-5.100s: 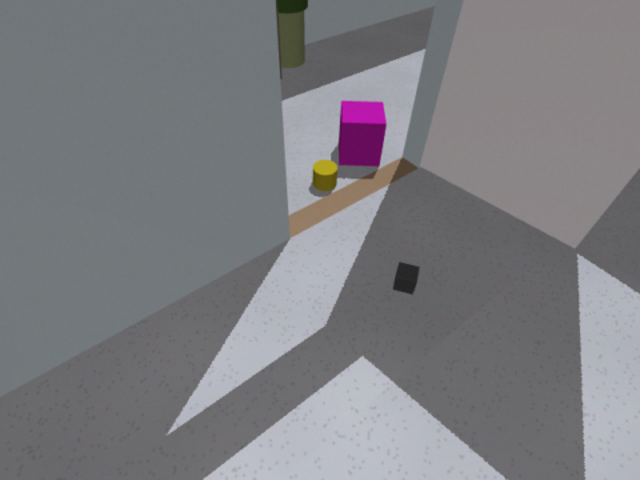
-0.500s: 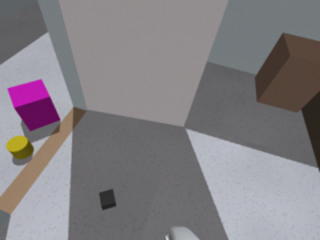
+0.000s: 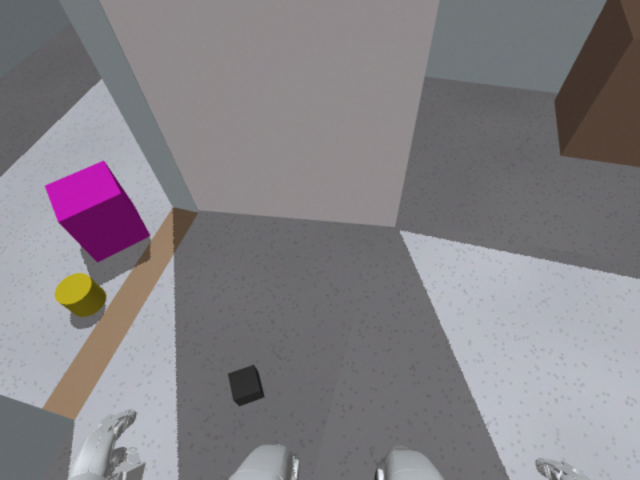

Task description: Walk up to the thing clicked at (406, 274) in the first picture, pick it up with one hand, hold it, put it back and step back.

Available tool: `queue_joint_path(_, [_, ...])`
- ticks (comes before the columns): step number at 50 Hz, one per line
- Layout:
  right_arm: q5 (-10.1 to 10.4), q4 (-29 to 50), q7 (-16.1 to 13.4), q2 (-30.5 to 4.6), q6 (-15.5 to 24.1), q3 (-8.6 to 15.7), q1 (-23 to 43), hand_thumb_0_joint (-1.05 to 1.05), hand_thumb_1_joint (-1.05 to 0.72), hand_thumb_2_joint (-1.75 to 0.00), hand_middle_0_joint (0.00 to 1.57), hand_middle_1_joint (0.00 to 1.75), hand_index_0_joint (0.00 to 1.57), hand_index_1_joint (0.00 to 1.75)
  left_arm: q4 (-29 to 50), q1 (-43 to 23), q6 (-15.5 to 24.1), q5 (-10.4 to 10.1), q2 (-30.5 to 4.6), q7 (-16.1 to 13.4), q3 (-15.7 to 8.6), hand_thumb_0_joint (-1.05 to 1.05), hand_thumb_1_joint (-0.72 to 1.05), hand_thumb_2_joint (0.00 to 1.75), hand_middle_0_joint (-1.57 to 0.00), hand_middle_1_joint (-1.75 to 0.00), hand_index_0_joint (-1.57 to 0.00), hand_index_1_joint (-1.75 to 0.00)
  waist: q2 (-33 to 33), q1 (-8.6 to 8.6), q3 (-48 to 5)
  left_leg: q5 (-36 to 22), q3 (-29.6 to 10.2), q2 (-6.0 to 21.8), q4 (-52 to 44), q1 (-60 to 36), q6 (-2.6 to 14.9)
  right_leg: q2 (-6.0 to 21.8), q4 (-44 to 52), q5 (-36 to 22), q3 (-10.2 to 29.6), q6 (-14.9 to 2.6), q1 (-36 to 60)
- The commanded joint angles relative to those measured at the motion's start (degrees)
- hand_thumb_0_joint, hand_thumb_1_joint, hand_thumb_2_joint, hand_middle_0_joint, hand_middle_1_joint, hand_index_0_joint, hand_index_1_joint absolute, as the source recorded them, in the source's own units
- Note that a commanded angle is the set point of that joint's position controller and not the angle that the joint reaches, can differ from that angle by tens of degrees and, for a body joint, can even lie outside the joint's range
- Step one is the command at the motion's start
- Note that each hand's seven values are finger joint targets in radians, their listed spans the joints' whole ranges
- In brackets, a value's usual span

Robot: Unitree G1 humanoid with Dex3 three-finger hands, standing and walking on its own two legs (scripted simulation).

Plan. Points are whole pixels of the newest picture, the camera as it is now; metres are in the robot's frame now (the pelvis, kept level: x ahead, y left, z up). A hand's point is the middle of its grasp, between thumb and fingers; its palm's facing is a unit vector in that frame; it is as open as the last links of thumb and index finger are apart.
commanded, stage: walk up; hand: left
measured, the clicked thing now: (246, 385) +0.42 +0.25 -0.71
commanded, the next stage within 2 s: stand in 1.02 s
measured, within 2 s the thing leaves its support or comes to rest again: neither
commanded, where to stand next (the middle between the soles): +0.07 +0.02 m, yaw +0 degrees
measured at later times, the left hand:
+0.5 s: hand out of the picture +0.04 +0.27 -0.14, palm faces -0.09 -0.93 -0.36, open 7.3 cm
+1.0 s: hand out of the picture +0.07 +0.34 -0.13, palm faces +0.06 -0.84 -0.54, open 7.3 cm
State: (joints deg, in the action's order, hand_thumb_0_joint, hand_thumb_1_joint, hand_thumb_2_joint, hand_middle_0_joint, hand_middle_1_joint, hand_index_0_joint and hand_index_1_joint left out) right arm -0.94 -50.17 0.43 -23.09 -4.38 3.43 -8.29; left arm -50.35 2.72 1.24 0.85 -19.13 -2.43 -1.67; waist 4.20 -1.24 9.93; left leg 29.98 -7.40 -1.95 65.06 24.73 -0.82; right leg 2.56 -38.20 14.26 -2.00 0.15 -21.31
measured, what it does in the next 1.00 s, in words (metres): steps on the spot: left foot, then right foot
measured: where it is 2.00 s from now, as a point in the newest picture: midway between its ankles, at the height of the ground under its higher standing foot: outside the picture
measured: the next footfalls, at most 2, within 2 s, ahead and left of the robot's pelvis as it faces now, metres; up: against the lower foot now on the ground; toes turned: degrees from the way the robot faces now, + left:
left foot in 0.12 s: +0.03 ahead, +0.16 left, +0.00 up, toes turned +0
right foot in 0.52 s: +0.04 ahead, -0.10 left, +0.00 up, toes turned +0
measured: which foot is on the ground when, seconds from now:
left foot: up 0.00-0.10, down 0.12-0.52, up 0.54-0.92, down 0.94-1.00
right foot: down 0.00-0.12, up 0.14-0.50, down 0.52-1.00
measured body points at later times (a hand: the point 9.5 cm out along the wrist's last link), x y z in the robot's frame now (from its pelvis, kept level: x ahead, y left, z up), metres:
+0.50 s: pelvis -0.01 -0.01 +0.01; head +0.01 +0.01 +0.46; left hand +0.04 +0.32 -0.12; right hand +0.01 -0.36 -0.08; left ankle -0.01 +0.15 -0.72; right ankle +0.02 -0.15 -0.70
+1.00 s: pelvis -0.01 +0.02 -0.02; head +0.03 +0.00 +0.43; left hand +0.06 +0.38 -0.10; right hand +0.09 -0.28 -0.15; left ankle +0.01 +0.16 -0.72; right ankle +0.02 -0.15 -0.71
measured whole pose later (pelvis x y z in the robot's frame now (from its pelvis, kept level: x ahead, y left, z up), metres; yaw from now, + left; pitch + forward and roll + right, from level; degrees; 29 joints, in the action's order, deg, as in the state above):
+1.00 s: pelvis -0.01 +0.02 -0.02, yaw +2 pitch -4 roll +2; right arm -0.9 -49.9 1.7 -22.3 -2.1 3.0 -10.6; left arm -49.1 10.3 -0.1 0.3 -26.4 -3.1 -3.5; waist 1.1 1.6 9.2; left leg 22.6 -2.0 -1.2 47.2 21.0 -1.4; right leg 6.9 -54.7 27.6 2.7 0.3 -24.6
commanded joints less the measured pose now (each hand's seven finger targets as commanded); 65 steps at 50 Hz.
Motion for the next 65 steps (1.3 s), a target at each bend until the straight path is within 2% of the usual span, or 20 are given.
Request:
queue_joint_path(1, [-0.13,2.3,0.12,-11.02,1.15,3.93,-5.5,0.0,-0.9,-0.9,0.2,0.3,0.2,0.3,4.05,2.55,0.31,1.39,-18.69,-1.48,-6.08,0.0,0.9,0.9,-0.2,-0.3,-0.2,-0.3,-16.96,2.09,-13.27,0.59,4.15,3.23,-11.2,-0.96,-0.08,14.58,9.17,-12.96,12.79,-13.68,8.07])
queue_joint_path(5, [-1.11,-1.51,-0.13,-11.17,3.41,4.38,-10.61,0.0,-0.9,-0.9,0.2,0.3,0.2,0.3,4.62,-0.93,-2.24,0.04,-15.27,-0.05,-4.49,0.0,0.9,0.9,-0.2,-0.3,-0.2,-0.3,-10.48,-1.23,-11.52,-12.79,7.29,0.68,-33.98,-14.85,0.98,7.24,-5.8,-1.25,7.93,-7.06,-5.43])
queue_joint_path(7, [-0.79,1.75,-0.63,-22.53,4.16,5.85,-5.48,0.0,-0.9,-0.9,0.2,0.3,0.2,0.3,5.51,-2.81,-2.89,-0.52,-13.94,-0.96,-4.59,0.0,0.9,0.9,-0.2,-0.3,-0.2,-0.3,9.42,-2.22,-7.93,-23.71,-29.11,25.04,-47.21,-3.55,14.28,-6.3,-24.77,24.93,8.52,-1.56,-11.3])
queue_joint_path(8, [-0.53,2.14,-0.87,-21.96,4.56,5.84,-2.89,0.0,-0.9,-0.9,0.2,0.3,0.2,0.3,4.39,-3.29,-2.89,-0.11,-15.98,-1.29,-5.12,0.0,0.9,0.9,-0.2,-0.3,-0.2,-0.3,6.14,-1.54,-6.19,-25.72,-30.66,27.32,-47.08,-0.92,18.86,-5.34,-31.23,23.9,13.3,-1.68,-9.49])
queue_joint_path(11, [-0.47,2.44,-3.07,-16.73,7.08,4.57,-1.53,0.0,-0.9,-0.9,0.2,0.3,0.2,0.3,1.5,4.37,-3.19,-0.25,-16.53,0.49,-5.5,0.0,0.9,0.9,-0.2,-0.3,-0.2,-0.3,-1.51,2.47,-10.2,-26.76,-13.68,19.54,-37.7,-13.89,13.2,-3.77,-32.38,12.83,14.49,-1.62,-12.41])
queue_joint_path(16, [-0.76,1.75,-2.26,-18.13,9.14,6.08,-11.28,0.0,-0.9,-0.9,0.2,0.3,0.2,0.3,3.55,3.08,-1.84,1.54,-18.43,5.18,-6.17,0.0,0.9,0.9,-0.2,-0.3,-0.2,-0.3,4.0,-2.79,-7.81,7.69,-17.27,18.9,-46.53,-26.51,13.52,-1.39,-22.18,11.07,10.54,-0.08,-21.8])
queue_joint_path(21, [-1.28,4.62,0.18,-18.28,8.73,5.23,-9.16,0.0,-0.9,-0.9,0.2,0.3,0.2,0.3,2.6,7.38,0.9,0.56,-17.61,6.0,-5.71,0.0,0.9,0.9,-0.2,-0.3,-0.2,-0.3,12.43,-1.45,-2.98,4.47,-8.08,17.18,-48.98,-13.75,14.09,-0.37,-8.59,14.14,2.12,-0.23,-7.43])
queue_joint_path(25, [-1.21,6.86,0.97,-11.08,5.07,2.73,-3.26,0.0,-0.9,-0.9,0.2,0.3,0.2,0.3,-3.88,25.29,3.09,-0.17,-16.64,2.88,-6.17,0.0,0.9,0.9,-0.2,-0.3,-0.2,-0.3,2.88,6.79,-7.95,-10.87,5.97,7.52,-23.65,0.08,8.27,-3.8,11.66,-0.08,-2.52,1.35,18.75])
queue_joint_path(27, [-0.45,9.33,0.38,-4.74,3.81,0.72,-6.39,0.0,-0.9,-0.9,0.2,0.3,0.2,0.3,-0.13,23.02,4.3,1.41,-25.78,0.63,-7.26,0.0,0.9,0.9,-0.2,-0.3,-0.2,-0.3,-12.27,4.3,-7.31,3.89,-0.16,-0.71,-4.49,12.9,2.1,19.38,22.98,0.05,35.46,-5.15,15.92])
queue_joint_path(28, [-0.26,8.39,-0.4,-11.31,2.87,3.03,-5.57,0.0,-0.9,-0.9,0.2,0.3,0.2,0.3,0.75,18.74,3.84,0.85,-27.44,0.16,-6.97,0.0,0.9,0.9,-0.2,-0.3,-0.2,-0.3,-3.94,3.37,-6.3,4.63,-5.38,2.51,-1.58,9.6,2.28,23.04,22.98,5.57,37.11,-10.52,8.36])
queue_joint_path(35, [-2.22,8.07,1.71,-13.51,-0.54,5.43,-9.82,0.0,-0.9,-0.9,0.2,0.3,0.2,0.3,2.16,17.07,4.07,-0.99,-23.7,-3.91,-7.25,0.0,0.9,0.9,-0.2,-0.3,-0.2,-0.3,-9.03,0.4,-6.4,-5.92,-7.76,0.86,10.3,8.0,-0.08,17.27,10.09,-33.2,14.38,-10.52,6.2])
queue_joint_path(43, [1.62,5.18,0.44,-11.35,2.46,3.9,-6.98,0.0,-0.9,-0.9,0.2,0.3,0.2,0.3,6.7,8.81,2.17,1.55,-18.52,-0.73,-5.67,0.0,0.9,0.9,-0.2,-0.3,-0.2,-0.3,-24.16,2.94,-9.63,-3.66,6.45,1.95,-17.16,-1.92,-0.88,9.36,7.11,-2.6,5.11,-10.59,5.19])
queue_joint_path(46, [0.47,2.24,-0.2,-11.87,3.72,3.97,-9.43,0.0,-0.9,-0.9,0.2,0.3,0.2,0.3,5.72,7.76,-0.33,-0.33,-19.16,-0.01,-4.6,0.0,0.9,0.9,-0.2,-0.3,-0.2,-0.3,-17.34,0.3,-8.81,-12.07,10.28,-0.65,-31.51,-13.97,-0.09,8.76,-5.55,-9.46,6.12,-8.41,-3.05])
queue_joint_path(47, [-0.38,1.98,-0.43,-13.17,4.26,4.11,-9.84,0.0,-0.9,-0.9,0.2,0.3,0.2,0.3,4.9,10.62,-0.58,-0.89,-16.17,-0.22,-3.9,0.0,0.9,0.9,-0.2,-0.3,-0.2,-0.3,-8.8,0.33,-9.25,-15.83,4.22,1.83,-35.81,-14.72,1.53,6.97,-13.1,-7.74,5.15,-5.74,-3.98])
queue_joint_path(49, [0.38,4.72,-0.15,-21.93,4.26,4.99,-5.07,0.0,-0.9,-0.9,0.2,0.3,0.2,0.3,4.96,6.76,-0.47,-1.64,-17.3,-2.01,-4.21,0.0,0.9,0.9,-0.2,-0.3,-0.2,-0.3,9.16,-1.8,-10.35,-27.25,-31.41,23.77,-42.75,-4.1,18.48,-3.41,-26.69,26.48,7.22,-1.19,-6.12])
queue_joint_path(52, [-0.45,3.81,-1.59,-13.97,5.77,3.19,-0.67,0.0,-0.9,-0.9,0.2,0.3,0.2,0.3,2.21,8.19,-0.41,-1.45,-16.42,-0.26,-4.22,0.0,0.9,0.9,-0.2,-0.3,-0.2,-0.3,2.37,1.93,-8.17,-7.07,-15.91,15.61,-42.4,-9.1,11.18,-0.8,-22.7,18.34,7.25,-2.45,-8.13])
queue_joint_path(57, [-0.2,1.07,-0.95,-12.68,5.59,3.12,2.33,0.0,-0.9,-0.9,0.2,0.3,0.2,0.3,-3.23,12.99,1.21,-0.79,-13.83,0.92,-3.4,0.0,0.9,0.9,-0.2,-0.3,-0.2,-0.3,9.96,3.6,-10.36,-20.37,-7.48,12.25,-36.99,-6.37,7.95,-1.86,7.64,6.72,1.58,-0.68,11.1])
queue_joint_path(59, [1.22,0.35,-0.86,-5.51,5.47,1.25,0.26,0.0,-0.9,-0.9,0.2,0.3,0.2,0.3,-3.04,11.13,2.32,0.42,-18.38,0.47,-3.57,0.0,0.9,0.9,-0.2,-0.3,-0.2,-0.3,-1.66,2.41,-12.68,-20.62,-0.88,5.96,-28.14,-3.54,1.62,8.42,16.12,-6.91,18.49,-3.72,17.1])
queue_joint_path(61, [1.62,-1.61,-1.13,-7.8,5.4,1.31,0.84,0.0,-0.9,-0.9,0.2,0.3,0.2,0.3,-3.4,3.3,2.63,0.5,-20.76,1.39,-3.07,0.0,0.9,0.9,-0.2,-0.3,-0.2,-0.3,-5.41,-1.24,-10.51,-9.73,2.27,4.33,-32.04,-14.34,1.61,12.68,16.14,-3.65,21.69,-9.16,2.38])
queue_joint_path(65, [0.69,-4.97,0.18,-8.63,6.08,1.18,3.5,0.0,-0.9,-0.9,0.2,0.3,0.2,0.3,-5.22,2.24,2.28,-0.74,-15.53,1.82,-1.04,0.0,0.9,0.9,-0.2,-0.3,-0.2,-0.3,-5.42,0.09,-8.94,-19.35,-0.26,7.3,-39.89,-17.98,2.97,4.69,18.3,1.02,11.17,-2.81,4.55])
